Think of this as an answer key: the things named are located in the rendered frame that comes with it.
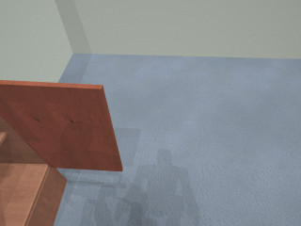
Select cupboard door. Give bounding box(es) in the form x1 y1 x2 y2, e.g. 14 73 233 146
0 80 123 172

